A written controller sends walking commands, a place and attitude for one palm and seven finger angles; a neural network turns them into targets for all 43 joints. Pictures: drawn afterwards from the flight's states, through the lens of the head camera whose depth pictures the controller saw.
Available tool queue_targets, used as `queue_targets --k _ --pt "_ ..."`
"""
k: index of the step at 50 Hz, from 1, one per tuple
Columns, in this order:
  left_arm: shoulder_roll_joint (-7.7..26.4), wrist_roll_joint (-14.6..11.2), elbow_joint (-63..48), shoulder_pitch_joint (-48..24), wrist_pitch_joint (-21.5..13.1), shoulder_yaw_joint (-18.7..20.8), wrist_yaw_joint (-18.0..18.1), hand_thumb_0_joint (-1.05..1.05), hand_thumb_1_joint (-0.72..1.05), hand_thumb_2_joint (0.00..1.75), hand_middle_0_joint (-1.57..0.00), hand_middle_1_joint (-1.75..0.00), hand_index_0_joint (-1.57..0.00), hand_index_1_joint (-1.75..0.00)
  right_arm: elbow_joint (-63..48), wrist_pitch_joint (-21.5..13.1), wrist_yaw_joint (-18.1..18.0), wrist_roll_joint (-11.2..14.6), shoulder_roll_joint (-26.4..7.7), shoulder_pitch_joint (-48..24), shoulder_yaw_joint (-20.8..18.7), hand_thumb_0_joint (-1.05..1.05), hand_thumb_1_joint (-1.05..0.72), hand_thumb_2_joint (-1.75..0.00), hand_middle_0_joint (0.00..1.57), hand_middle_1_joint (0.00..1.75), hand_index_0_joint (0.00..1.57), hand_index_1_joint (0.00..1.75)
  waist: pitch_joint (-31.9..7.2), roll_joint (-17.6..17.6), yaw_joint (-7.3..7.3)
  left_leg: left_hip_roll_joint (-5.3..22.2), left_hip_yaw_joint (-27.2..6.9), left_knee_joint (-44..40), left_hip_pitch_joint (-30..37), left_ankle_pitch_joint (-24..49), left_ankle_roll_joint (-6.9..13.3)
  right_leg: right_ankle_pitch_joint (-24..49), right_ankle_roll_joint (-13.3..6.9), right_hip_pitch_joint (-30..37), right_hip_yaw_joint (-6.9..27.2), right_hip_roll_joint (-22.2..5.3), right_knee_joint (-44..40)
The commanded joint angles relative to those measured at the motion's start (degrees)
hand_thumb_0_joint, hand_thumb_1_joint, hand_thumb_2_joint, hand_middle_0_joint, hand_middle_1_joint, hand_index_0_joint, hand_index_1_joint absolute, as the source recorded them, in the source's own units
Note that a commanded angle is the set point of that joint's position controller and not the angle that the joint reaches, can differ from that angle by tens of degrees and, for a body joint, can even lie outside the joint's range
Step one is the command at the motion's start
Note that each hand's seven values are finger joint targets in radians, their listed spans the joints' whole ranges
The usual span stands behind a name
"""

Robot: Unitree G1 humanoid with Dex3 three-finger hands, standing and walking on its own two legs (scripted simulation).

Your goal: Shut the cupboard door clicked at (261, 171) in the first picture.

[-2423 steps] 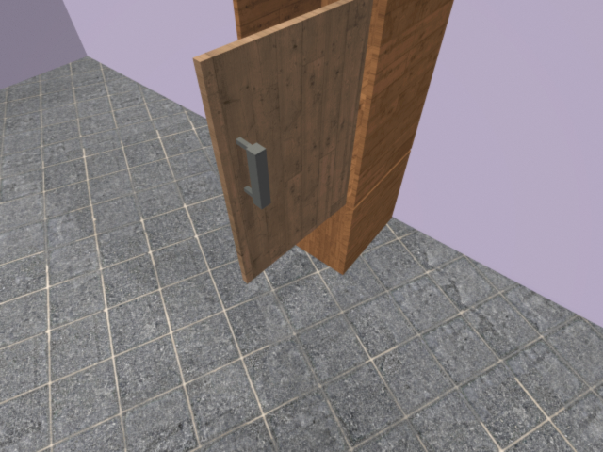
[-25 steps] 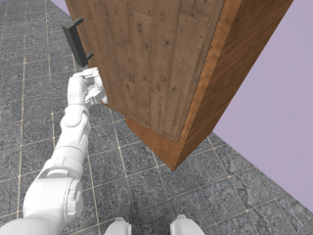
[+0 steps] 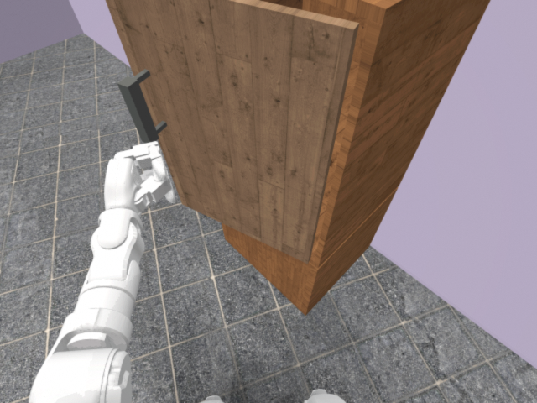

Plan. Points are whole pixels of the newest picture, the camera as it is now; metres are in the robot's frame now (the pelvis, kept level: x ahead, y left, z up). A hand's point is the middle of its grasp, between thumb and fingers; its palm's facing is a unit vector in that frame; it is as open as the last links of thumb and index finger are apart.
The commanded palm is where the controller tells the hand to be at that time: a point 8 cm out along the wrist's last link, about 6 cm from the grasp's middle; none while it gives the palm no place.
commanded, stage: draw the hand back to the body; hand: left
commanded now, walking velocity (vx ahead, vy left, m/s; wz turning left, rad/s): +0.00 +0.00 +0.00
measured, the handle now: (147, 107) +0.63 +0.22 +0.08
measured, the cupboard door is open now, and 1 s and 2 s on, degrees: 17 17 17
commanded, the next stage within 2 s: step back with the hand held close in 1.36 s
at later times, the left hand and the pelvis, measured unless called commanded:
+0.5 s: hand (70, 247) +0.28 +0.21 +0.15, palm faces +0.25 -0.94 -0.23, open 3.2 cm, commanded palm +0.25 +0.25 +0.17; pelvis +0.01 +0.00 +0.04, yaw +2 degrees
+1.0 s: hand out of the picture +0.21 +0.28 +0.21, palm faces +0.49 -0.76 -0.43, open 6.3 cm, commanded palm +0.16 +0.31 +0.22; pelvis +0.03 +0.01 +0.05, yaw +2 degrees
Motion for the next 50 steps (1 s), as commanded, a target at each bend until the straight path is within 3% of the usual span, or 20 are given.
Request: queue_targets --k 1,5,8,11,14,15,16,17,21,22,23,26,27,28,34,43,47,49,50 --pt "11.33 -3.83 -24.63 -12.43 0.51 2.18 -1.37 0.0 0.9 0.9 -1.3 -1.5 -1.3 -1.5 -10.32 -2.51 -1.68 1.66 -7.59 -3.1 -3.13 0.0 -0.9 -0.9 0.2 0.3 0.2 0.3 -19.87 -4.42 2.74 -3.44 1.04 -9.6 12.18 16.44 2.53 24.03 0.23 21.07 -1.17 1.19 -10.7" --pt "9.58 -4.55 -31.41 -7.47 0.74 -0.51 -2.03 0.0 0.9 0.9 -1.3 -1.5 -1.3 -1.5 -9.93 -3.94 -2.71 1.96 -7.29 -5.41 -2.58 0.0 -0.9 -0.9 0.2 0.3 0.2 0.3 -12.83 -3.66 2.05 -3.12 0.43 -12.16 15.29 14.03 2.64 19.93 0.35 19.39 -1.55 1.31 -13.43" --pt "7.62 -4.38 -34.01 -2.97 2.18 -3.3 -3.3 0.0 0.9 0.9 -1.3 -1.5 -1.3 -1.5 -9.85 -5.09 -3.0 2.37 -7.07 -7.55 -2.16 0.0 -0.9 -0.9 0.2 0.3 0.2 0.3 -9.72 0.79 2.2 -3.05 -0.01 -13.66 18.19 12.54 2.45 16.76 0.02 18.13 -1.82 1.04 -14.68" --pt "7.65 -5.4 -35.34 3.81 5.93 -3.05 -4.92 0.0 0.9 0.9 -1.24 -1.44 -1.24 -1.44 -10.79 -5.63 -3.23 2.76 -7.25 -9.65 -1.73 0.0 -0.9 -0.9 0.2 0.3 0.2 0.3 -8.0 -0.09 3.58 -3.14 -0.49 -15.31 18.96 11.04 2.25 14.53 -0.18 19.3 -2.37 0.76 -15.83" --pt "10.3 -6.93 -39.16 5.88 9.38 -0.37 -5.98 0.0 0.9 0.9 -1.16 -1.35 -1.16 -1.35 -11.87 -5.99 -3.79 3.08 -7.46 -12.03 -1.22 0.0 -0.9 -0.9 0.2 0.3 0.2 0.3 -6.97 -2.75 4.17 -3.45 -0.69 -16.53 19.55 9.93 2.42 13.12 0.09 21.16 -2.19 0.38 -17.43" --pt "12.42 -0.47 -48.88 5.54 8.02 -3.18 -0.43 0.0 0.9 0.9 -1.13 -1.32 -1.13 -1.32 -12.92 -5.08 -4.87 2.33 -5.86 -14.08 -1.82 0.0 -0.9 -0.9 0.2 0.3 0.2 0.3 -6.7 -3.68 4.58 -3.43 0.7 -19.01 22.65 10.46 2.46 11.84 0.26 22.34 0.38 -0.81 -21.5" --pt "12.14 0.38 -48.18 9.53 8.68 -1.77 2.67 0.0 0.9 0.9 -1.11 -1.29 -1.11 -1.29 -12.62 -4.63 -5.51 1.94 -5.9 -14.27 -1.54 0.0 -0.9 -0.9 0.2 0.3 0.2 0.3 -4.7 -3.88 4.1 -3.26 0.37 -19.94 22.96 9.12 2.44 9.37 0.28 22.14 -0.24 -0.67 -22.43" --pt "12.1 0.59 -49.64 11.29 9.44 -1.83 4.11 0.0 0.9 0.9 -1.08 -1.26 -1.08 -1.26 -12.76 -4.59 -5.89 1.84 -5.87 -14.8 -1.25 0.0 -0.9 -0.9 0.2 0.3 0.2 0.3 -3.7 -4.5 4.33 -3.34 0.11 -20.54 22.89 8.75 2.62 8.63 0.41 22.34 -0.31 -0.71 -23.26" --pt "12.06 2.79 -55.32 15.91 11.05 -1.46 7.62 0.0 0.9 0.9 -0.97 -1.14 -0.97 -1.14 -12.27 -4.19 -6.38 1.34 -5.14 -16.28 -0.23 0.0 -0.9 -0.9 0.2 0.3 0.2 0.3 -2.8 -0.47 4.9 -2.8 0.23 -23.59 27.34 12.27 2.24 12.46 -0.11 26.2 -1.56 -0.43 -24.43" --pt "12.46 3.07 -56.24 16.79 11.25 -1.54 8.08 0.0 0.9 0.9 -0.94 -1.11 -0.94 -1.11 -11.95 -4.37 -6.53 1.21 -5.28 -16.45 -0.26 0.0 -0.9 -0.9 0.2 0.3 0.2 0.3 -2.63 -1.27 4.67 -2.67 0.33 -24.08 28.41 12.97 2.47 13.22 0.08 26.78 -1.35 -0.34 -25.53" --pt "11.48 3.18 -57.48 18.16 11.52 -1.99 8.42 0.0 0.9 0.9 -0.92 -1.08 -0.92 -1.08 -11.85 -4.38 -6.54 1.1 -4.88 -16.74 -0.02 0.0 -0.9 -0.9 0.2 0.3 0.2 0.3 -2.36 1.27 4.85 -2.63 0.5 -24.94 29.36 13.42 2.26 13.62 -0.05 27.78 -1.49 -0.54 -25.76" --pt "11.35 3.83 -60.43 22.15 11.98 -1.59 9.24 0.0 0.9 0.9 -0.83 -0.99 -0.83 -0.99 -11.43 -4.78 -6.39 0.76 -4.73 -17.22 0.42 0.0 -0.9 -0.9 0.2 0.3 0.2 0.3 -1.23 2.9 5.37 -2.51 0.34 -27.01 31.36 15.24 1.83 14.98 -0.28 29.63 -2.19 -0.2 -27.04" --pt "11.29 3.83 -60.29 25.37 12.06 -1.54 9.29 0.0 0.9 0.9 -0.81 -0.96 -0.81 -0.96 -11.21 -5.16 -6.3 0.56 -5.02 -17.19 0.36 0.0 -0.9 -0.9 0.2 0.3 0.2 0.3 -0.45 0.59 5.57 -2.25 0.05 -27.63 31.3 16.17 1.97 15.67 -0.14 30.3 -2.29 -0.03 -27.75" --pt "10.58 3.77 -62.41 26.69 12.09 -1.91 9.27 0.0 0.9 0.9 -0.78 -0.93 -0.78 -0.93 -11.41 -5.25 -6.11 0.6 -4.77 -17.55 0.44 0.0 -0.9 -0.9 0.2 0.3 0.2 0.3 -0.34 1.91 5.7 -2.13 0.26 -28.34 32.07 16.97 1.82 16.24 -0.2 31.27 -2.35 -0.26 -27.85" --pt "14.13 3.83 -66.96 36.12 12.28 4.18 9.76 0.0 0.9 0.9 -0.61 -0.75 -0.61 -0.75 -10.69 -5.56 -5.56 -0.09 -4.63 -18.38 0.43 0.0 -0.9 -0.9 0.2 0.3 0.2 0.3 0.67 -0.9 7.24 -2.01 0.67 -30.08 32.77 21.79 1.74 20.52 0.08 34.7 -2.88 -0.37 -29.21" --pt "16.48 3.77 -75.18 47.2 11.43 10.41 10.26 0.0 0.9 0.9 -0.36 -0.48 -0.36 -0.48 -9.78 -6.89 -5.19 -0.33 -4.26 -18.36 -0.4 0.0 -0.9 -0.9 0.2 0.3 0.2 0.3 1.06 2.47 8.06 -2.21 1.43 -30.21 33.36 24.93 1.7 22.71 0.41 36.45 -2.92 -0.75 -29.86" --pt "19.11 3.74 -77.11 52.93 11.05 14.78 10.72 0.0 0.9 0.9 -0.25 -0.36 -0.25 -0.36 -9.26 -7.85 -5.22 -0.52 -4.66 -18.1 -1.07 0.0 -0.9 -0.9 0.2 0.3 0.2 0.3 1.35 1.22 8.74 -2.16 1.5 -29.83 33.29 26.17 1.89 23.47 0.57 36.36 -3.13 -0.58 -30.1" --pt "18.87 3.54 -77.86 54.42 10.86 15.48 10.72 0.0 0.9 0.9 -0.2 -0.3 -0.2 -0.3 -9.41 -7.93 -5.19 -0.32 -4.44 -17.89 -1.18 0.0 -0.9 -0.9 0.2 0.3 0.2 0.3 2.49 0.39 8.66 -2.0 1.52 -29.89 32.87 25.65 1.8 22.8 0.67 35.73 -3.12 -0.55 -29.97" --pt "16.82 3.72 -76.9 53.47 10.9 13.47 10.49 0.0 0.9 0.9 -0.2 -0.3 -0.2 -0.3 -9.09 -8.04 -5.2 -0.29 -4.44 -18.0 -1.15 0.0 -0.9 -0.9 0.2 0.3 0.2 0.3 4.49 0.4 8.05 -2.07 1.79 -30.1 32.63 24.11 1.79 21.52 0.79 34.25 -3.15 -0.49 -30.4"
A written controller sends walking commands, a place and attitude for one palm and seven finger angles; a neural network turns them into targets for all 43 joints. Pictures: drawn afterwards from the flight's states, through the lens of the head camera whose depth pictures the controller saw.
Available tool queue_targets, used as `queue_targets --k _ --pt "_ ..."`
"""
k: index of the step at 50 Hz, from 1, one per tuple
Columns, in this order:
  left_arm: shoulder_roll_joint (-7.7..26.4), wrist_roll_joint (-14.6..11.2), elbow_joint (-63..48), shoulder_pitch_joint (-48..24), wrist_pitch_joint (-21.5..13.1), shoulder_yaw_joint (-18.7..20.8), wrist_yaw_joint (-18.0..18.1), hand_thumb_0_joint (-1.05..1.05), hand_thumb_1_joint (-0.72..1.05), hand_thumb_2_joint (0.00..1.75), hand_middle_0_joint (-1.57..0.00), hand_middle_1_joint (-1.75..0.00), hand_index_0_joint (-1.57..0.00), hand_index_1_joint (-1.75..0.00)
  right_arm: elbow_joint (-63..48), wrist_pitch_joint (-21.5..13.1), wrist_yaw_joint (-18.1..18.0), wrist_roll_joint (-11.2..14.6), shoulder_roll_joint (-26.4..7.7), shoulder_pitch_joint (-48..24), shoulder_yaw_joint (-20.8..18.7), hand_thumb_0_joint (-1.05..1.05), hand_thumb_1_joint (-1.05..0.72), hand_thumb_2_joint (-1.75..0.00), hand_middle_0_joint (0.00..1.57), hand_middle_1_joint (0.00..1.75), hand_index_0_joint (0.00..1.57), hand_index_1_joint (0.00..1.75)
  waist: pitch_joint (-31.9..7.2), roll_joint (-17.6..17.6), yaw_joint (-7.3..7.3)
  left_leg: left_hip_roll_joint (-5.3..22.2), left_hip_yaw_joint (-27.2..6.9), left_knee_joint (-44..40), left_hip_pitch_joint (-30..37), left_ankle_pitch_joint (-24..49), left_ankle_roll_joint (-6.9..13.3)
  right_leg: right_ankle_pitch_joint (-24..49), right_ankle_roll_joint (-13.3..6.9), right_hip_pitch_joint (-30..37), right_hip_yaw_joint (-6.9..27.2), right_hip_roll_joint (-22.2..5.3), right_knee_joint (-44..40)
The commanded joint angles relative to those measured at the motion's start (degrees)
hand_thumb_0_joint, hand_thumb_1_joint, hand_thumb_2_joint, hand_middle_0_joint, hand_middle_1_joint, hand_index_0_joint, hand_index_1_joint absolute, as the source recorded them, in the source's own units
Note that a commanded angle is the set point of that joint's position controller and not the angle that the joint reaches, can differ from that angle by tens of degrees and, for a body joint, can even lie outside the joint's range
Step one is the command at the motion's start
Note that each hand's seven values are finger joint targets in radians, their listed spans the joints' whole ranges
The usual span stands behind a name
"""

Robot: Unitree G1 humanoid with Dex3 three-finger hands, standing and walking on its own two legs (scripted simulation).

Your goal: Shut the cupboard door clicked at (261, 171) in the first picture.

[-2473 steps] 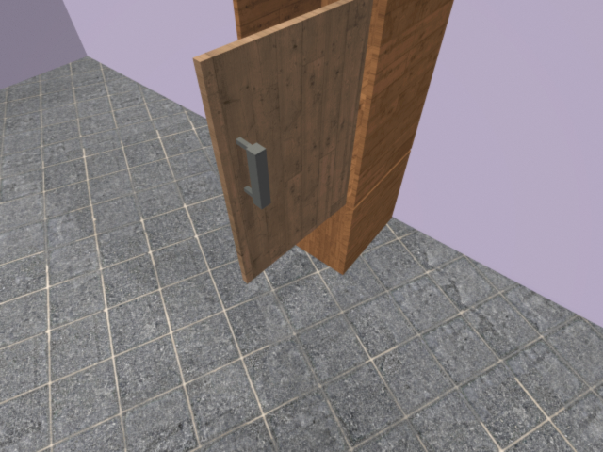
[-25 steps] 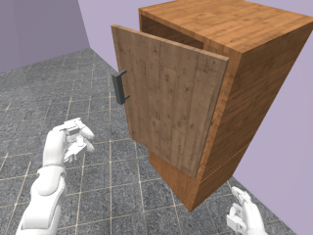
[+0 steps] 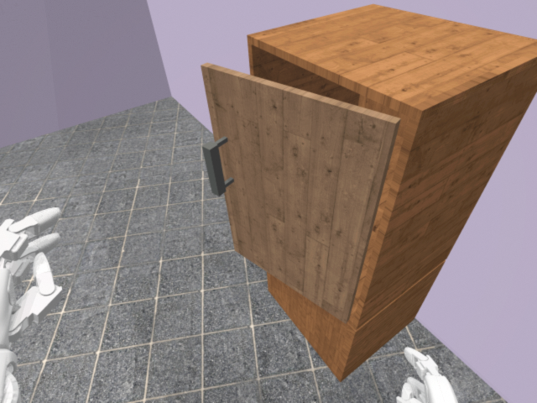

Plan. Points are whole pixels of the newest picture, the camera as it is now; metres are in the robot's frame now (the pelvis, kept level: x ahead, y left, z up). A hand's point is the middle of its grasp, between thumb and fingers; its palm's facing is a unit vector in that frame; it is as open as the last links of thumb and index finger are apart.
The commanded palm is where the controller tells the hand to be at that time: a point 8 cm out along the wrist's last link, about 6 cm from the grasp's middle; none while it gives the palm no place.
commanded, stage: draw the hand back to the body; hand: left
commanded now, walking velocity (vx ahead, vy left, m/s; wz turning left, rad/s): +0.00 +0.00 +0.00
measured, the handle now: (221, 165) +0.61 +0.19 +0.03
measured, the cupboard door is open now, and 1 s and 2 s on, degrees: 17 17 17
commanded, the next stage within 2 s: step back with the hand held close in 0.36 s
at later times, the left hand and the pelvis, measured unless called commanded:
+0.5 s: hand (57, 295) +0.18 +0.26 +0.16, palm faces +0.48 -0.78 -0.41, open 7.4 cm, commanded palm +0.13 +0.29 +0.17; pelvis -0.01 -0.01 +0.00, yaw +0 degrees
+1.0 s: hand (0, 326) +0.14 +0.30 +0.16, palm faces +0.44 -0.77 -0.47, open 7.4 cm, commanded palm +0.08 +0.33 +0.17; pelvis -0.06 +0.03 -0.01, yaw -1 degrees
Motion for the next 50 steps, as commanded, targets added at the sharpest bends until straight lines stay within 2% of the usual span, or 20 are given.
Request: queue_targets --k 1,4,5,8,11,16,20,21,24,25,26,27,28,30,34,37,38,43,47,50 --pt "9.2 0.24 -11.11 -5.23 -4.2 5.91 0.72 0.0 0.9 0.9 -0.2 -0.3 -0.2 -0.3 -9.39 -3.8 -0.44 0.25 -5.32 -8.44 -2.47 0.0 -0.9 -0.9 0.2 0.3 0.2 0.3 -0.38 -1.46 -0.68 -0.34 2.15 -3.86 -1.3 13.93 1.22 11.66 0.0 -1.31 -2.24 0.8 -3.59" --pt "8.59 0.41 -9.68 -7.75 -4.21 4.78 0.9 0.0 0.9 0.9 -0.2 -0.3 -0.2 -0.3 -8.98 -4.17 -0.76 0.32 -5.79 -8.28 -2.74 0.0 -0.9 -0.9 0.2 0.3 0.2 0.3 1.62 -1.22 -1.18 -0.44 2.09 -4.46 -1.18 10.47 1.47 8.15 0.06 -3.01 -1.95 0.72 -4.51" --pt "8.94 0.44 -8.94 -7.79 -4.31 5.25 1.05 0.0 0.9 0.9 -0.2 -0.3 -0.2 -0.3 -8.89 -4.28 -0.88 0.19 -5.89 -7.93 -2.74 0.0 -0.9 -0.9 0.2 0.3 0.2 0.3 1.37 -3.43 -1.07 -0.55 1.87 -4.54 -1.35 10.55 1.64 8.31 0.07 -2.72 -2.23 0.78 -4.39" --pt "9.68 0.59 -11.07 -8.1 -4.68 5.6 1.06 0.0 0.9 0.9 -0.2 -0.3 -0.2 -0.3 -9.22 -4.53 -1.01 0.16 -5.79 -8.45 -2.92 0.0 -0.9 -0.9 0.2 0.3 0.2 0.3 -2.66 -2.38 -0.43 -0.72 2.08 -4.38 0.2 11.98 1.84 9.64 -0.02 -0.59 -1.77 0.47 -3.78" --pt "10.69 0.78 -12.62 -7.14 -5.01 6.6 1.35 0.0 0.9 0.9 -0.2 -0.3 -0.2 -0.3 -9.17 -5.03 -1.02 -0.06 -5.24 -8.82 -2.62 0.0 -0.9 -0.9 0.2 0.3 0.2 0.3 -3.92 -0.86 0.12 -1.08 2.39 -3.77 0.32 13.12 1.84 11.44 -0.09 0.42 -1.71 0.47 -3.42" --pt "11.12 0.66 -13.16 -5.97 -4.8 7.34 1.4 0.0 0.9 0.9 -0.2 -0.3 -0.2 -0.3 -9.09 -5.28 -0.91 -0.14 -4.84 -8.96 -2.32 0.0 -0.9 -0.9 0.2 0.3 0.2 0.3 -2.78 0.86 0.22 -1.0 2.41 -3.81 -0.53 13.44 1.43 11.93 -0.18 0.56 -1.67 0.54 -3.57" --pt "10.2 0.3 -10.46 -5.48 -4.46 7.11 1.03 0.0 0.9 0.9 -0.2 -0.3 -0.2 -0.3 -8.92 -4.89 -0.97 0.04 -4.77 -9.02 -2.32 0.0 -0.9 -0.9 0.2 0.3 0.2 0.3 0.99 -0.57 -0.09 -0.73 2.6 -4.23 -1.47 11.35 1.41 9.49 -0.06 -1.26 -1.55 0.69 -4.76" --pt "9.82 0.12 -9.81 -5.62 -4.41 6.89 0.9 0.0 0.9 0.9 -0.2 -0.3 -0.2 -0.3 -8.94 -4.79 -0.96 0.11 -4.8 -8.93 -2.42 0.0 -0.9 -0.9 0.2 0.3 0.2 0.3 1.32 -2.03 -0.27 -0.67 2.66 -4.29 -1.34 10.97 1.52 9.13 0.09 -1.67 -1.57 0.73 -5.06" --pt "9.36 0.09 -9.65 -5.92 -4.48 6.38 0.65 0.0 0.9 0.9 -0.2 -0.3 -0.2 -0.3 -8.99 -4.61 -0.98 0.18 -5.0 -8.88 -2.7 0.0 -0.9 -0.9 0.2 0.3 0.2 0.3 0.82 -1.89 -0.36 -0.53 2.84 -4.47 -0.85 10.65 1.58 8.38 0.17 -1.62 -1.35 0.67 -5.25" --pt "16.16 0.51 -12.44 -12.72 -6.55 12.19 1.03 0.0 0.9 0.9 -0.2 -0.3 -0.2 -0.3 -10.45 -3.43 -0.57 0.55 -7.57 -7.77 -3.41 0.0 -0.9 -0.9 0.2 0.3 0.2 0.3 1.17 -2.09 -2.24 0.35 2.16 -0.48 -4.94 6.72 2.32 11.25 -0.57 -5.91 4.15 -2.33 -7.52" --pt "13.08 0.37 -8.44 -7.68 -6.87 9.54 0.69 0.0 0.9 0.9 -0.2 -0.3 -0.2 -0.3 -9.55 -2.73 -0.66 0.3 -6.58 -8.04 -3.21 0.0 -0.9 -0.9 0.2 0.3 0.2 0.3 -0.19 -5.29 -2.57 -0.21 1.85 1.8 -4.4 5.62 2.36 11.84 -1.18 -7.23 5.26 -4.54 -8.04" --pt "13.67 0.63 -8.92 -7.1 -7.04 9.61 0.65 0.0 0.9 0.9 -0.2 -0.3 -0.2 -0.3 -9.56 -2.28 -0.71 0.2 -6.56 -8.37 -3.37 0.0 -0.9 -0.9 0.2 0.3 0.2 0.3 -0.1 -6.07 -2.44 -0.49 1.76 3.0 -4.43 6.04 2.16 14.61 -1.72 -7.67 5.97 -5.61 -8.01" --pt "11.83 0.73 -8.14 -5.52 -7.38 7.98 0.56 0.0 0.9 0.9 -0.2 -0.3 -0.2 -0.3 -9.74 -1.79 -0.61 0.29 -5.67 -8.3 -3.01 0.0 -0.9 -0.9 0.2 0.3 0.2 0.3 -1.61 -7.46 -2.64 -0.46 1.94 3.84 -4.97 6.68 2.0 16.26 -1.95 -7.07 6.03 -6.58 -7.11" --pt "12.27 0.69 -9.08 -3.22 -7.62 8.36 1.02 0.0 0.9 0.9 -0.2 -0.3 -0.2 -0.3 -10.02 -0.85 -0.61 0.44 -6.05 -7.59 -3.54 0.0 -0.9 -0.9 0.2 0.3 0.2 0.3 -5.1 -6.34 -2.83 -0.17 1.73 4.04 -4.82 9.14 1.78 20.37 -2.14 -5.61 5.52 -6.85 -4.56" --pt "14.22 0.25 -13.98 -0.01 -7.68 10.47 1.79 0.0 0.9 0.9 -0.2 -0.3 -0.2 -0.3 -12.04 0.76 -1.31 0.53 -6.75 -8.03 -4.02 0.0 -0.9 -0.9 0.2 0.3 0.2 0.3 -10.3 -1.97 -2.84 2.0 0.78 1.91 -3.73 23.57 1.65 29.17 -0.31 -2.25 1.67 -3.9 2.17" --pt "16.64 0.16 -16.89 0.9 -7.51 13.0 2.3 0.0 0.9 0.9 -0.2 -0.3 -0.2 -0.3 -13.07 2.02 -1.74 0.41 -7.45 -7.86 -4.31 0.0 -0.9 -0.9 0.2 0.3 0.2 0.3 -12.53 0.19 -2.53 3.14 -0.57 1.24 -5.25 30.18 1.69 30.64 0.33 0.01 0.54 -2.0 5.51" --pt "15.75 0.08 -16.9 1.6 -7.43 12.45 2.36 0.0 0.9 0.9 -0.2 -0.3 -0.2 -0.3 -13.62 2.35 -1.75 0.48 -7.1 -7.68 -4.19 0.0 -0.9 -0.9 0.2 0.3 0.2 0.3 -12.12 0.62 -2.66 3.74 -1.04 0.72 -6.7 30.59 1.76 29.22 0.48 0.52 0.3 -1.54 6.52" --pt "14.6 0.18 -15.84 2.98 -7.87 12.55 2.6 0.0 0.9 0.9 -0.2 -0.3 -0.2 -0.3 -14.22 2.7 -1.61 0.26 -7.77 -6.47 -4.43 0.0 -0.9 -0.9 0.2 0.3 0.2 0.3 -8.8 2.14 -2.86 5.49 -2.98 -2.38 -16.61 18.75 2.62 20.76 0.93 2.15 0.53 -0.02 8.86" --pt "13.62 0.98 -14.17 1.29 -8.77 12.39 2.75 0.0 0.9 0.9 -0.2 -0.3 -0.2 -0.3 -14.15 1.82 -1.45 0.26 -8.72 -6.34 -4.5 0.0 -0.9 -0.9 0.2 0.3 0.2 0.3 -3.76 5.0 -2.9 7.33 -5.34 -7.67 -30.92 -4.67 4.74 13.19 1.32 5.92 0.9 1.55 12.53" --pt "12.34 1.9 -14.6 -0.99 -9.99 11.45 2.88 0.0 0.9 0.9 -0.2 -0.3 -0.2 -0.3 -14.15 0.81 -1.3 0.38 -8.56 -5.39 -4.2 0.0 -0.9 -0.9 0.2 0.3 0.2 0.3 -1.94 4.96 -3.34 8.3 -7.22 -10.06 -39.35 -18.44 5.89 11.25 1.49 9.04 0.91 2.05 15.49"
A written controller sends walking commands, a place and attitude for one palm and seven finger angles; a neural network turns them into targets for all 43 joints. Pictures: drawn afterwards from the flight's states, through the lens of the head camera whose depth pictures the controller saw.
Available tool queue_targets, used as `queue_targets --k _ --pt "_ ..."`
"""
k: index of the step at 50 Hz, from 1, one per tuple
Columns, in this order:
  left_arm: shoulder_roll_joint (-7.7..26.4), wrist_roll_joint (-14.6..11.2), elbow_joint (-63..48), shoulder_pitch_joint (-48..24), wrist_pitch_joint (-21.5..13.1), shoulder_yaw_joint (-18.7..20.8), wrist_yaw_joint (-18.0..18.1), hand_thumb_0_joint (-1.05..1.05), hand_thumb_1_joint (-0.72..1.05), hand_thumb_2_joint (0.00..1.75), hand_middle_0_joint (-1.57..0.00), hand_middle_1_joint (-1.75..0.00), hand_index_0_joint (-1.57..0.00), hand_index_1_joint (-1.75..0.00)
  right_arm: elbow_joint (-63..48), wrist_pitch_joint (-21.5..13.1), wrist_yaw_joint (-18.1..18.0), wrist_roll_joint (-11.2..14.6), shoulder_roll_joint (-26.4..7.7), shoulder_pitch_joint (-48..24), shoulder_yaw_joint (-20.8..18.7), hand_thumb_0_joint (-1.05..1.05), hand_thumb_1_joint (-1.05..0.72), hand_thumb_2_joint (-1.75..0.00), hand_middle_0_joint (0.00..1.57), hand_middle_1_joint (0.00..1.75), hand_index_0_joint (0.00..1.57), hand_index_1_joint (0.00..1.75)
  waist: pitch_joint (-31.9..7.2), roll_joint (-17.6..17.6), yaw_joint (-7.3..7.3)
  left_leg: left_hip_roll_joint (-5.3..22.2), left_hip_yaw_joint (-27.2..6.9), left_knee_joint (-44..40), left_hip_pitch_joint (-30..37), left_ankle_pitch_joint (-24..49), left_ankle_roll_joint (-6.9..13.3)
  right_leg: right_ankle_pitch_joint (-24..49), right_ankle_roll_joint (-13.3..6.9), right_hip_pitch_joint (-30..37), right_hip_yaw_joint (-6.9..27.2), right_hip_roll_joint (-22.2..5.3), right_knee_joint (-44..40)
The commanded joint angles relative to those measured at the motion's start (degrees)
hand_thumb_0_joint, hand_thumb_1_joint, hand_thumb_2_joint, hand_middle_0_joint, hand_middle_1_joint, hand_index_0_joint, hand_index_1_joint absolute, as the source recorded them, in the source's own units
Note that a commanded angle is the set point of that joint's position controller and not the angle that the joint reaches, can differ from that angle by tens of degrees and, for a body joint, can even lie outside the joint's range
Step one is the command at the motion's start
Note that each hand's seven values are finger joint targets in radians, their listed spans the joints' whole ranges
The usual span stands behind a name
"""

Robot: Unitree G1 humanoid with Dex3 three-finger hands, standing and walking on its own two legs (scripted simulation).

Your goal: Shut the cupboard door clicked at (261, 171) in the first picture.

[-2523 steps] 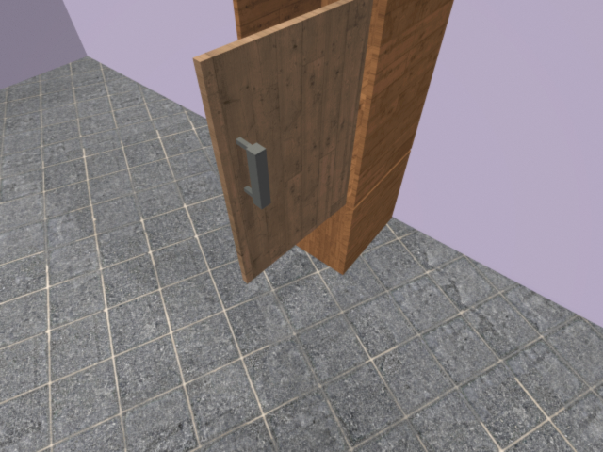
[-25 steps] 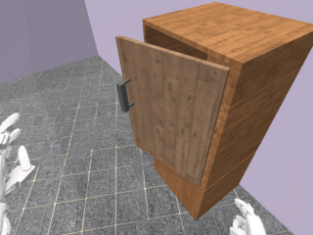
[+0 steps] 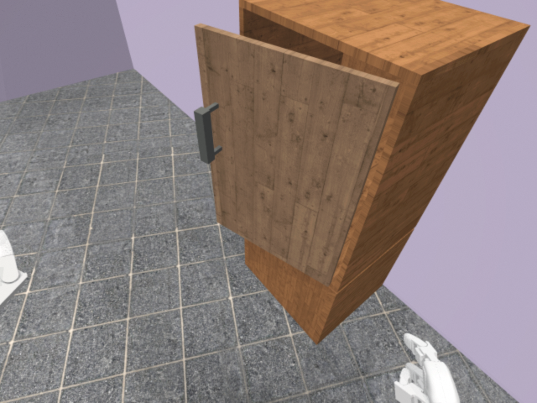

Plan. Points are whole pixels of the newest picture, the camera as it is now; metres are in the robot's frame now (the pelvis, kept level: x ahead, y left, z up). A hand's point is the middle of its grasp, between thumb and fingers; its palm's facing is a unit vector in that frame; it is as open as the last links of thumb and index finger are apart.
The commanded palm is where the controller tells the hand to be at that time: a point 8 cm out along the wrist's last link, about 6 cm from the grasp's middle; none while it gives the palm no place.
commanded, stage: step back with the hand held close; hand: left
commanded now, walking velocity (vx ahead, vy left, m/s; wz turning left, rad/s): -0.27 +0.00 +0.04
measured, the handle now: (210, 132) +0.67 +0.18 +0.04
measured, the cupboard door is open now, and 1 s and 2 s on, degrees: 17 17 17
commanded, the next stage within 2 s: stop stepping back and stand still in 0.56 s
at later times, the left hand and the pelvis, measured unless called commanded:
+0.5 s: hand out of the picture +0.09 +0.25 +0.19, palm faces +0.51 -0.73 -0.45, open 7.4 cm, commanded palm +0.00 +0.28 +0.19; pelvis -0.11 -0.03 -0.01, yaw +5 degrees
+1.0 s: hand out of the picture -0.07 +0.26 +0.19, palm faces +0.60 -0.71 -0.37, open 7.4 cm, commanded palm -0.13 +0.28 +0.19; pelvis -0.23 -0.04 +0.01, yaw +6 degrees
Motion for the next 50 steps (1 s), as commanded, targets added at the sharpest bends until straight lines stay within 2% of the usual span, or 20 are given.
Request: queue_targets --k 1,7,12,14,18,22,26,28,29,30,31,33,35,38,39,40,41,42,44,50 --pt "7.46 1.31 -10.84 -4.48 -4.89 5.45 1.08 0.0 0.9 0.9 -0.2 -0.3 -0.2 -0.3 -8.3 -3.82 -0.55 0.2 -9.26 -4.78 -3.59 0.0 -0.9 -0.9 0.2 0.3 0.2 0.3 -1.96 9.34 0.09 9.15 -9.06 -19.4 -27.14 -22.03 3.4 7.8 -0.66 22.66 -0.82 3.08 8.41" --pt "9.26 2.92 -14.0 -9.33 -6.63 6.59 1.65 0.0 0.9 0.9 -0.2 -0.3 -0.2 -0.3 -7.58 -5.7 -0.76 -0.24 -9.44 -3.73 -3.6 0.0 -0.9 -0.9 0.2 0.3 0.2 0.3 -2.35 6.55 -0.17 7.92 -8.72 -15.11 -30.38 -30.18 3.77 -1.03 -1.43 21.17 2.44 2.32 7.91" --pt "10.39 2.25 -14.24 -10.32 -7.11 6.34 2.8 0.0 0.9 0.9 -0.2 -0.3 -0.2 -0.3 -5.21 -6.4 -0.01 -1.1 -7.53 -2.23 -3.41 0.0 -0.9 -0.9 0.2 0.3 0.2 0.3 -0.04 -2.28 -0.76 0.95 -4.12 2.73 -13.95 -20.45 -0.81 -21.74 -7.35 -3.39 16.4 -7.69 -11.97" --pt "9.79 1.75 -14.02 -10.14 -6.98 4.54 3.35 0.0 0.9 0.9 -0.2 -0.3 -0.2 -0.3 -4.02 -5.86 0.34 -1.27 -6.19 -1.8 -2.65 0.0 -0.9 -0.9 0.2 0.3 0.2 0.3 -0.42 -5.98 -1.52 0.08 -3.24 7.55 -3.91 -13.81 -1.87 -24.55 -8.37 -13.11 15.13 -10.59 -15.65" --pt "10.19 0.97 -11.62 -6.02 -7.05 5.92 4.13 0.0 0.9 0.9 -0.2 -0.3 -0.2 -0.3 -4.26 -5.05 -0.04 -0.82 -7.1 -1.52 -2.98 0.0 -0.9 -0.9 0.2 0.3 0.2 0.3 -2.58 -0.95 -1.74 2.75 -7.8 -2.47 -6.18 -17.01 -0.11 -22.61 -5.26 -9.7 6.96 -5.28 -10.22" --pt "11.56 1.27 -14.52 -5.38 -7.81 9.05 3.84 0.0 0.9 0.9 -0.2 -0.3 -0.2 -0.3 -6.26 -5.89 -0.87 -0.45 -7.74 -4.68 -3.73 0.0 -0.9 -0.9 0.2 0.3 0.2 0.3 -4.84 17.42 0.33 15.71 -21.93 -24.74 -30.51 -30.4 5.15 -9.35 -1.5 15.03 -2.27 6.65 22.92" --pt "11.49 -0.07 -14.62 -0.02 -8.31 10.36 2.77 0.0 0.9 0.9 -0.2 -0.3 -0.2 -0.3 -4.81 -8.03 0.11 -0.23 -6.98 -4.77 -5.22 0.0 -0.9 -0.9 0.2 0.3 0.2 0.3 -8.39 13.3 0.76 13.41 -11.54 -17.59 -17.31 -19.36 2.44 -15.08 -2.91 9.99 -2.37 6.26 14.85" --pt "10.33 -0.77 -12.41 4.18 -7.46 9.15 2.59 0.0 0.9 0.9 -0.2 -0.3 -0.2 -0.3 -4.77 -8.18 0.53 0.31 -6.02 -5.79 -4.7 0.0 -0.9 -0.9 0.2 0.3 0.2 0.3 -4.59 12.7 0.23 9.75 -5.95 -12.1 -15.86 -20.95 -0.56 -17.67 -5.29 6.38 -0.27 2.8 1.67" --pt "11.86 -0.68 -13.17 4.26 -7.73 9.8 2.47 0.0 0.9 0.9 -0.2 -0.3 -0.2 -0.3 -4.41 -8.08 0.87 0.07 -5.63 -6.12 -4.64 0.0 -0.9 -0.9 0.2 0.3 0.2 0.3 -2.27 6.84 -0.02 6.66 -3.84 -4.7 -11.6 -18.47 -2.72 -21.66 -7.48 -1.44 8.78 -2.02 -8.82" --pt "13.87 -0.2 -13.81 2.41 -7.99 10.22 2.81 0.0 0.9 0.9 -0.2 -0.3 -0.2 -0.3 -3.65 -7.46 1.17 -0.38 -4.99 -5.65 -4.47 0.0 -0.9 -0.9 0.2 0.3 0.2 0.3 -0.9 -3.89 -0.41 1.99 -0.47 10.92 -5.79 -12.65 -5.37 -21.0 -11.78 -12.53 25.49 -13.07 -18.7" --pt "15.27 0.94 -12.17 -0.23 -8.22 9.68 3.96 0.0 0.9 0.9 -0.2 -0.3 -0.2 -0.3 -2.74 -7.02 1.09 -1.19 -4.91 -6.4 -3.95 0.0 -0.9 -0.9 0.2 0.3 0.2 0.3 1.67 -9.02 0.62 0.78 -1.5 23.21 -7.43 -12.46 -5.7 -2.43 -14.17 -13.52 29.03 -20.35 -21.33" --pt "11.66 1.29 -14.57 -4.48 -5.61 4.98 3.55 0.0 0.9 0.9 -0.2 -0.3 -0.2 -0.3 -1.17 -6.89 0.69 -0.62 -4.51 -5.83 -4.06 0.0 -0.9 -0.9 0.2 0.3 0.2 0.3 -3.62 -12.95 0.2 0.55 -5.5 27.87 -10.78 -12.8 -5.07 18.56 -13.64 -5.33 23.12 -16.69 -13.16" --pt "11.2 1.21 -14.42 -8.31 -5.02 4.72 3.41 0.0 0.9 0.9 -0.2 -0.3 -0.2 -0.3 -1.98 -6.47 -0.17 -0.74 -4.24 -4.15 -2.97 0.0 -0.9 -0.9 0.2 0.3 0.2 0.3 -3.17 -13.18 -0.64 2.17 -3.85 18.75 -4.18 -8.95 -4.36 23.95 -11.25 -5.27 14.92 -12.56 -7.29" --pt "9.74 1.11 -11.96 -15.18 -4.74 2.62 3.54 0.0 0.9 0.9 -0.2 -0.3 -0.2 -0.3 -0.48 -7.16 -1.52 -0.59 -5.85 -2.9 -2.46 0.0 -0.9 -0.9 0.2 0.3 0.2 0.3 -3.99 1.12 -1.5 0.4 -1.31 -6.35 7.99 1.1 -2.9 10.32 -5.84 -4.58 7.92 -6.04 -2.22" --pt "8.39 1.2 -12.67 -16.36 -5.12 1.17 3.53 0.0 0.9 0.9 -0.2 -0.3 -0.2 -0.3 -1.17 -7.93 -1.69 -0.28 -6.94 -2.71 -2.84 0.0 -0.9 -0.9 0.2 0.3 0.2 0.3 -3.74 7.1 -1.12 3.4 -3.19 -11.27 8.79 1.99 -2.36 4.01 -4.59 -3.79 7.03 -3.27 0.51" --pt "8.6 1.47 -14.2 -16.86 -5.54 1.63 3.83 0.0 0.9 0.9 -0.2 -0.3 -0.2 -0.3 -2.18 -8.69 -1.69 -0.21 -8.44 -2.51 -3.29 0.0 -0.9 -0.9 0.2 0.3 0.2 0.3 -4.43 14.65 -0.29 10.92 -11.8 -15.73 6.26 0.63 0.57 -5.56 -2.6 -3.47 4.78 0.43 4.81" --pt "8.34 1.76 -14.29 -16.57 -5.87 2.25 4.03 0.0 0.9 0.9 -0.2 -0.3 -0.2 -0.3 -2.79 -9.32 -1.56 -0.01 -7.61 -2.27 -3.15 0.0 -0.9 -0.9 0.2 0.3 0.2 0.3 -5.12 14.57 0.18 14.6 -14.42 -18.41 3.88 -5.08 2.48 -9.89 -1.83 -1.31 2.86 1.74 7.18" --pt "9.03 1.43 -11.86 -12.88 -5.64 3.48 3.86 0.0 0.9 0.9 -0.2 -0.3 -0.2 -0.3 -3.39 -9.46 -1.37 0.44 -7.45 -1.72 -3.46 0.0 -0.9 -0.9 0.2 0.3 0.2 0.3 -5.34 8.36 0.4 14.24 -13.81 -19.16 4.17 -8.77 2.46 -8.42 -1.42 0.2 1.45 3.04 5.28" --pt "8.19 1.1 -12.15 -8.11 -4.67 4.43 3.09 0.0 0.9 0.9 -0.2 -0.3 -0.2 -0.3 -3.43 -8.93 -0.82 -0.04 -6.46 -3.43 -2.64 0.0 -0.9 -0.9 0.2 0.3 0.2 0.3 -3.49 14.78 -0.86 15.72 -17.42 -27.07 -5.46 -29.09 2.3 -9.23 -0.7 3.71 -0.38 3.29 10.75" --pt "7.03 1.94 -13.88 -5.57 -3.17 2.58 2.95 0.0 0.9 0.9 -0.2 -0.3 -0.2 -0.3 -4.45 -7.92 0.72 -0.45 -5.93 -3.71 -2.53 0.0 -0.9 -0.9 0.2 0.3 0.2 0.3 -0.71 9.44 -1.04 8.47 -4.84 -17.98 -9.62 -29.11 -0.64 -12.51 -4.47 10.22 -2.83 4.41 -3.23"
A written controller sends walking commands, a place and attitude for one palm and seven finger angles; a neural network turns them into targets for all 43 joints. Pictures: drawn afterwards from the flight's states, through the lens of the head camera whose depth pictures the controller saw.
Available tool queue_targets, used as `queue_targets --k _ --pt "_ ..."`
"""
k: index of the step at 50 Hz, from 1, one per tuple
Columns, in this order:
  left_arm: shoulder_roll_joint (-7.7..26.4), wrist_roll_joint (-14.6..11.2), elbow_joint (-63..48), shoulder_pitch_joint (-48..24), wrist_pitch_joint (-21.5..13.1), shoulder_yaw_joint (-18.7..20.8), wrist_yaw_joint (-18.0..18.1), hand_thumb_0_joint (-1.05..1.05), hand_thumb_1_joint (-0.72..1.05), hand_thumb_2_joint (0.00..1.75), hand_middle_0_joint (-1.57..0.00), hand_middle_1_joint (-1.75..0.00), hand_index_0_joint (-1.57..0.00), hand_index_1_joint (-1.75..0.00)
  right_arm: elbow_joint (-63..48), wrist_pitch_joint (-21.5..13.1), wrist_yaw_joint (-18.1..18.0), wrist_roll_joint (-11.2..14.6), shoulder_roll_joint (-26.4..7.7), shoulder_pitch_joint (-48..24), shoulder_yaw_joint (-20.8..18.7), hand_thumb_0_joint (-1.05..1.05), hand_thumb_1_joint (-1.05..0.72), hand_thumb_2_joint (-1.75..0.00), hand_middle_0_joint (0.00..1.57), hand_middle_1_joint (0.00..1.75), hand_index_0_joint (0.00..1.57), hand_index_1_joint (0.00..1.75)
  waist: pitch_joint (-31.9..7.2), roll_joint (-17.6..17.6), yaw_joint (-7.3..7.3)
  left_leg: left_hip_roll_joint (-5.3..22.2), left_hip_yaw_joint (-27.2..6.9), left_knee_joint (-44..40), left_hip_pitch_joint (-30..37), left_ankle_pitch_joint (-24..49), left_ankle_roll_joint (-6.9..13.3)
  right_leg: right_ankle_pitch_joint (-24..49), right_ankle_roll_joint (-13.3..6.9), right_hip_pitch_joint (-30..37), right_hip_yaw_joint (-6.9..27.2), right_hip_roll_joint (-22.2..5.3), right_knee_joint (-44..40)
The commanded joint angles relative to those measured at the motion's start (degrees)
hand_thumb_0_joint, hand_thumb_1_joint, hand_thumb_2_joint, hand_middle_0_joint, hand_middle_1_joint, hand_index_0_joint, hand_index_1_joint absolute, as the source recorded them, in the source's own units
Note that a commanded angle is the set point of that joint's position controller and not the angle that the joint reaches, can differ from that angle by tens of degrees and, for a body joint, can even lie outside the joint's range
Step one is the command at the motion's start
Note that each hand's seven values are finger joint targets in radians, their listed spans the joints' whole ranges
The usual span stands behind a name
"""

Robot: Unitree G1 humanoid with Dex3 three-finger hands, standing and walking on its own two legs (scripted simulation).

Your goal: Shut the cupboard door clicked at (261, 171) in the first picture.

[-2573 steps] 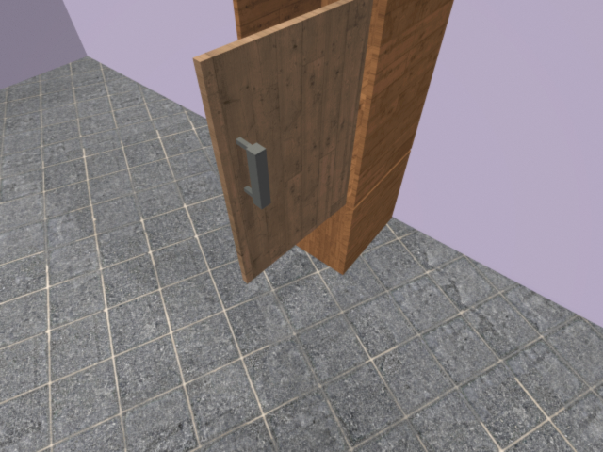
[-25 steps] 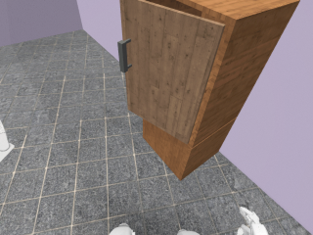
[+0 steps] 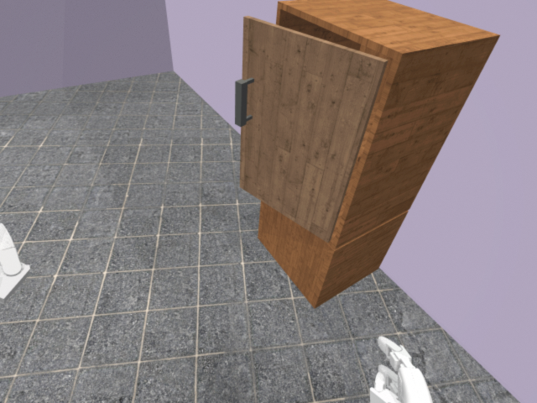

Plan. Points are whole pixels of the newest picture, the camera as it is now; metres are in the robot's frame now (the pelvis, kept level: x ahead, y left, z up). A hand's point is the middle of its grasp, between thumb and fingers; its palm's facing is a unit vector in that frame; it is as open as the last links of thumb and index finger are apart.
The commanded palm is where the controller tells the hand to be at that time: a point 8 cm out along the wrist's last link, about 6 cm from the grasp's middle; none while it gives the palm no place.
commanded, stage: stop stepping back and stand still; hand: left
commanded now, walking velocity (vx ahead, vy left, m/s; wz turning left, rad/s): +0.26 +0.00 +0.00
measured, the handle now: (245, 101) +0.92 +0.11 +0.03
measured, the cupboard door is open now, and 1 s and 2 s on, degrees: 17 17 17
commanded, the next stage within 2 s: let the arm hang, fingers relaxed in 0.44 s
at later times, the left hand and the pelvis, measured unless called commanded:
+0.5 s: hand (34, 282) +0.19 +0.27 +0.17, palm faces +0.47 -0.77 -0.44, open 7.4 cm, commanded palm +0.13 +0.30 +0.18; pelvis -0.02 +0.00 -0.01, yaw -2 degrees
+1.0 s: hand out of the picture +0.01 +0.21 -0.17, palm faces +0.01 -0.98 -0.20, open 7.1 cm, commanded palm none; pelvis -0.02 +0.02 +0.00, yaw -1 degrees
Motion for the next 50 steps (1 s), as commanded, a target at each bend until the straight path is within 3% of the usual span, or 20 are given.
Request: queue_targets --k 1,4,5,8,13,15,16,17,19,22,26,27,28,30,32,35,37,40,45,50 --pt "9.4 0.45 -13.48 -3.94 -2.87 3.92 0.63 0.0 0.9 0.9 -0.2 -0.3 -0.2 -0.3 -7.24 -0.62 -0.46 -0.27 -10.75 -4.98 -4.7 0.0 -0.9 -0.9 0.2 0.3 0.2 0.3 2.8 10.25 -0.72 3.53 -2.89 -8.54 -9.22 -27.08 1.05 -8.15 -5.06 4.6 3.06 -1.41 -10.72" --pt "12.26 -0.06 -11.9 -6.0 -3.14 5.48 1.25 0.0 0.9 0.9 -0.2 -0.3 -0.2 -0.3 -5.74 0.68 -0.02 -0.78 -10.07 -4.29 -4.56 0.0 -0.9 -0.9 0.2 0.3 0.2 0.3 1.41 -5.15 0.17 -1.36 0.53 17.87 -13.32 -9.24 -0.36 -15.37 -14.2 3.97 29.65 -18.61 -24.01" --pt "11.34 -0.04 -11.28 -5.66 -3.28 4.77 1.46 0.0 0.9 0.9 -0.2 -0.3 -0.2 -0.3 -5.87 0.62 0.03 -0.29 -10.18 -4.51 -5.03 0.0 -0.9 -0.9 0.2 0.3 0.2 0.3 2.0 -6.07 0.55 -1.36 -1.61 22.86 -15.72 -9.71 -0.62 -12.39 -15.3 4.82 31.32 -19.78 -24.27" --pt "11.05 -0.16 -9.93 -3.65 -3.83 5.28 1.42 0.0 0.9 0.9 -0.2 -0.3 -0.2 -0.3 -5.48 1.42 -0.17 -0.57 -9.98 -3.96 -4.58 0.0 -0.9 -0.9 0.2 0.3 0.2 0.3 3.63 -2.62 -0.08 0.9 -3.18 17.38 -9.67 -8.19 -0.2 -11.3 -13.34 -2.11 21.64 -17.74 -21.94" --pt "11.09 0.37 -10.26 -6.67 -5.29 4.62 1.59 0.0 0.9 0.9 -0.2 -0.3 -0.2 -0.3 -4.47 -0.25 -1.96 -0.55 -10.73 -3.43 -5.0 0.0 -0.9 -0.9 0.2 0.3 0.2 0.3 3.54 1.34 -0.72 -0.88 1.48 -3.56 10.28 -6.94 1.49 -15.73 -7.08 -10.39 9.27 -9.72 -14.45" --pt "10.32 0.2 -12.34 -4.98 -5.9 4.99 1.57 0.0 0.9 0.9 -0.2 -0.3 -0.2 -0.3 -4.9 -0.95 -2.12 -0.47 -12.86 -3.63 -5.49 0.0 -0.9 -0.9 0.2 0.3 0.2 0.3 3.93 15.38 -0.51 10.58 -17.7 -14.47 11.65 -16.79 6.94 -8.0 -2.75 -14.28 4.48 -1.91 -0.05" --pt "11.08 0.23 -12.57 -4.21 -6.05 6.06 1.6 0.0 0.9 0.9 -0.2 -0.3 -0.2 -0.3 -5.28 -1.13 -1.91 -0.13 -12.41 -3.98 -5.21 0.0 -0.9 -0.9 0.2 0.3 0.2 0.3 3.87 16.18 -0.04 15.25 -22.58 -17.62 8.28 -16.35 8.82 -4.44 -1.07 -11.57 -0.29 -0.38 5.27" --pt "13.19 0.19 -11.37 -3.73 -6.34 8.11 1.2 0.0 0.9 0.9 -0.2 -0.3 -0.2 -0.3 -4.21 -1.45 -1.93 -0.11 -11.42 -4.41 -5.08 0.0 -0.9 -0.9 0.2 0.3 0.2 0.3 2.13 15.64 0.17 15.35 -21.04 -19.79 3.9 -21.08 8.62 -5.6 -0.56 -7.45 0.13 -1.37 8.22" --pt "9.69 0.68 -9.05 -1.79 -5.14 6.04 0.73 0.0 0.9 0.9 -0.2 -0.3 -0.2 -0.3 -4.19 -1.21 -1.54 -0.13 -11.57 -4.55 -5.03 0.0 -0.9 -0.9 0.2 0.3 0.2 0.3 5.11 15.22 0.02 13.04 -15.29 -19.6 -7.93 -26.47 7.09 -2.09 -0.68 1.94 -0.48 -1.46 4.35" --pt "10.83 1.03 -10.82 -3.15 -5.32 6.42 0.51 0.0 0.9 0.9 -0.2 -0.3 -0.2 -0.3 -3.83 -1.97 -0.7 0.3 -11.5 -4.03 -4.86 0.0 -0.9 -0.9 0.2 0.3 0.2 0.3 4.29 9.06 -0.03 6.77 -5.12 -10.74 -8.59 -18.26 3.71 3.36 -1.15 7.52 1.57 -2.93 -8.85" --pt "10.46 -0.1 -9.47 -0.66 -4.63 5.42 0.65 0.0 0.9 0.9 -0.2 -0.3 -0.2 -0.3 -3.8 -0.53 0.58 0.37 -9.89 -4.17 -5.13 0.0 -0.9 -0.9 0.2 0.3 0.2 0.3 4.41 -6.23 -0.17 -1.05 -0.81 10.9 -5.91 -7.34 -0.16 -6.95 -8.3 -0.81 23.99 -16.47 -23.68" --pt "0.69 3.76 33.02 -6.29 3.33 -19.0 -7.3 0.0 0.9 0.9 -0.2 -0.3 -0.2 -0.3 5.36 -3.68 5.56 -0.69 -16.08 -9.01 -7.11 0.0 -0.9 -0.9 0.2 0.3 0.2 0.3 7.91 -4.34 -2.33 4.19 -2.08 13.35 -7.97 -5.5 -0.27 19.93 -9.2 -4.05 11.98 -19.14 -14.06" --pt "-2.32 3.6 34.66 -4.34 7.91 -17.55 -9.66 0.0 0.9 0.9 -0.2 -0.3 -0.2 -0.3 5.85 0.31 5.12 -0.68 -14.35 -2.83 -6.88 0.0 -0.9 -0.9 0.2 0.3 0.2 0.3 2.63 -1.83 -2.6 2.24 -4.53 9.2 -1.61 -2.54 -0.31 30.24 -8.25 -4.46 10.32 -15.16 -8.63" --pt "-5.01 2.6 34.89 -4.68 9.01 -19.69 -10.44 0.0 0.9 0.9 -0.2 -0.3 -0.2 -0.3 5.95 2.23 4.82 -0.37 -13.51 -0.49 -5.81 0.0 -0.9 -0.9 0.2 0.3 0.2 0.3 -0.7 0.54 -1.08 2.73 -4.93 3.66 3.31 16.71 0.53 29.37 -4.11 -3.26 3.71 -9.83 -3.21" --pt "-4.09 2.71 39.48 -7.37 8.87 -21.44 -10.33 0.0 0.9 0.9 -0.2 -0.3 -0.2 -0.3 5.53 3.47 4.6 -0.71 -15.19 -2.69 -5.95 0.0 -0.9 -0.9 0.2 0.3 0.2 0.3 -3.3 -5.23 0.39 3.5 -4.88 4.13 4.38 19.51 1.0 28.71 -3.66 -0.47 4.12 -8.45 -3.55" --pt "-1.07 3.07 48.59 -10.08 8.68 -21.12 -9.9 0.0 0.9 0.9 -0.2 -0.3 -0.2 -0.3 5.89 5.35 4.1 -1.4 -14.86 -1.55 -5.6 0.0 -0.9 -0.9 0.2 0.3 0.2 0.3 -3.73 -11.53 -0.03 0.96 -4.22 2.66 5.15 17.41 0.94 37.87 -4.94 4.21 6.4 -10.4 -5.01" --pt "-0.84 2.85 55.3 -11.28 8.9 -21.96 -9.41 0.0 0.9 0.9 -0.2 -0.3 -0.2 -0.3 7.91 6.12 3.9 -1.53 -14.7 -1.49 -5.16 0.0 -0.9 -0.9 0.2 0.3 0.2 0.3 -4.5 -6.98 -0.13 1.61 -4.39 -0.12 8.19 20.06 0.68 35.06 -4.08 4.88 5.83 -9.37 -5.03" --pt "-3.26 2.35 63.83 -11.98 9.58 -23.04 -9.28 0.0 0.9 0.9 -0.2 -0.3 -0.2 -0.3 11.48 6.86 3.79 -1.47 -12.14 -2.99 -4.0 0.0 -0.9 -0.9 0.2 0.3 0.2 0.3 -1.25 6.24 0.38 2.85 -4.91 -5.49 8.09 12.65 1.15 13.93 -2.86 3.17 5.12 -6.91 -9.51" --pt "-5.17 2.54 73.71 -9.7 9.34 -22.52 -9.47 0.0 0.9 0.9 -0.2 -0.3 -0.2 -0.3 16.07 7.27 3.17 -1.57 -10.25 -1.46 -4.38 0.0 -0.9 -0.9 0.2 0.3 0.2 0.3 0.75 15.27 0.68 2.66 -4.52 -8.88 7.01 3.19 1.13 10.12 -3.65 4.98 4.69 -6.19 -14.65" --pt "-5.01 2.42 80.41 -10.34 9.25 -23.24 -9.84 0.0 0.9 0.9 -0.2 -0.3 -0.2 -0.3 19.78 7.52 2.84 -1.21 -10.87 0.88 -4.73 0.0 -0.9 -0.9 0.2 0.3 0.2 0.3 6.08 8.88 0.37 3.53 -5.57 -12.52 5.53 -3.46 1.15 6.71 -3.64 3.23 4.66 -6.08 -17.83"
